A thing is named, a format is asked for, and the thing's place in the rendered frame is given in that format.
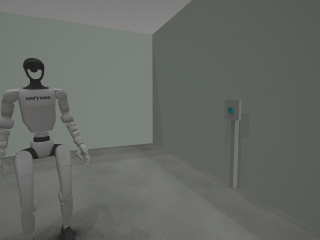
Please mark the panel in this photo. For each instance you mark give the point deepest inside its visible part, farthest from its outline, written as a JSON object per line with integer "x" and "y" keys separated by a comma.
{"x": 235, "y": 117}

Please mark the robot left forearm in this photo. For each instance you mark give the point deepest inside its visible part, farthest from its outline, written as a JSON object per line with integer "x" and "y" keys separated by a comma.
{"x": 74, "y": 132}

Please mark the robot right forearm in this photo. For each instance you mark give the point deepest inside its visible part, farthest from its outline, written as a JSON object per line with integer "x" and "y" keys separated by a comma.
{"x": 4, "y": 136}

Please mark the robot left upper arm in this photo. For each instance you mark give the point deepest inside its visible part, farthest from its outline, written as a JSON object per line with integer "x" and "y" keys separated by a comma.
{"x": 63, "y": 105}

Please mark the robot right upper arm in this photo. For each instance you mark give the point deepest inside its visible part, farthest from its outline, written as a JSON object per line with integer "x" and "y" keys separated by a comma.
{"x": 7, "y": 108}

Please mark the robot right thigh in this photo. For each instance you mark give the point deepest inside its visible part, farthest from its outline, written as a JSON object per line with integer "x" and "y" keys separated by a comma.
{"x": 24, "y": 170}

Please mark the humanoid robot head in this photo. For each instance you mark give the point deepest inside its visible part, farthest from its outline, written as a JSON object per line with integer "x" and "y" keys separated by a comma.
{"x": 32, "y": 63}

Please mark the robot left hand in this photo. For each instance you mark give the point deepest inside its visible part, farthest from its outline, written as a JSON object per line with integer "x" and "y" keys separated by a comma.
{"x": 84, "y": 151}

